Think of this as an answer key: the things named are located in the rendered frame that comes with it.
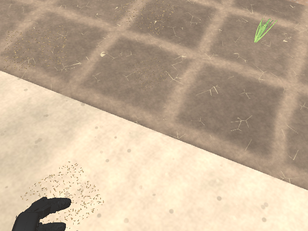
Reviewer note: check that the robot left hand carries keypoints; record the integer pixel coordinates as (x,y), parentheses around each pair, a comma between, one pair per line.
(29,219)

